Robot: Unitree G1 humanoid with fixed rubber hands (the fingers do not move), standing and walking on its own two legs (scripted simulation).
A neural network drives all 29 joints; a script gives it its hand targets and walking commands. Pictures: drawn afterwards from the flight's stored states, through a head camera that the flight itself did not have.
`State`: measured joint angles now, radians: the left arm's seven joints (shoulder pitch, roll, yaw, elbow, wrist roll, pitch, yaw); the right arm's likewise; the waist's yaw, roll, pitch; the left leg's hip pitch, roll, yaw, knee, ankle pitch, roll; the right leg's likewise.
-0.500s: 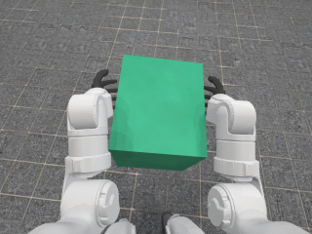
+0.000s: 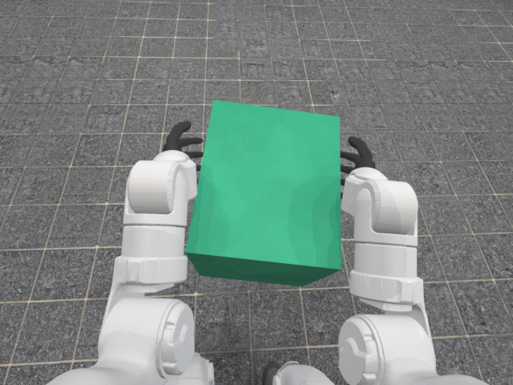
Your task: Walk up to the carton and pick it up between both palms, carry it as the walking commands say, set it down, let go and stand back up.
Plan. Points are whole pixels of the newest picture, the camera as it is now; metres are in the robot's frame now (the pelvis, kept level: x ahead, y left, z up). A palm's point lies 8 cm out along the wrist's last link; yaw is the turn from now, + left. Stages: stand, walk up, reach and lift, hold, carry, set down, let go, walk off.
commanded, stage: carry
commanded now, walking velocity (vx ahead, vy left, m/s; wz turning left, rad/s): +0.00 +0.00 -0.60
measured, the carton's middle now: (263, 203) +0.38 +0.00 +0.01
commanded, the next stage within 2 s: none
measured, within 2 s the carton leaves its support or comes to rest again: neither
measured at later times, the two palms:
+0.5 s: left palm (218, 166) +0.38 +0.06 +0.11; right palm (412, 230) +0.29 -0.18 +0.10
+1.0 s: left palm (312, 227) +0.30 -0.06 +0.10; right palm out of the picture +0.13 -0.26 +0.09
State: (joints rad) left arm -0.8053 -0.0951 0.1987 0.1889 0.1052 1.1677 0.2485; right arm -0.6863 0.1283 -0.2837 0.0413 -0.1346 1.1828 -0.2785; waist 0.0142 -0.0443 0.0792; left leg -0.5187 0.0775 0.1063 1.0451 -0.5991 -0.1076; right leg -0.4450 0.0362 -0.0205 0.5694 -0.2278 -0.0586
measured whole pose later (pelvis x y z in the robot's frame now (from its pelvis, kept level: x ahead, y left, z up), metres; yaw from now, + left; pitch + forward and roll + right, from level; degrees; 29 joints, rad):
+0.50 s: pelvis -0.04 +0.03 -0.01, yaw -20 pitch +5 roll -2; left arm -0.91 0.01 0.20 0.30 0.05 1.24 0.27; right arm -0.80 0.16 -0.29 0.16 -0.13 1.20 -0.35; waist 0.08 -0.02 0.05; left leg -0.43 0.20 0.20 0.70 -0.33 -0.04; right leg -0.43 -0.01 -0.08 0.67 -0.33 0.03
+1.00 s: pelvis -0.11 +0.06 -0.01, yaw -38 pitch +5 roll -2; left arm -0.87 -0.04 0.25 0.22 0.10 1.25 0.28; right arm -0.78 0.17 -0.30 0.14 -0.07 1.18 -0.39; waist 0.03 0.00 0.08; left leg -0.44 0.18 0.22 0.67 -0.31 -0.01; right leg -0.50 0.00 -0.07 0.77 -0.40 0.01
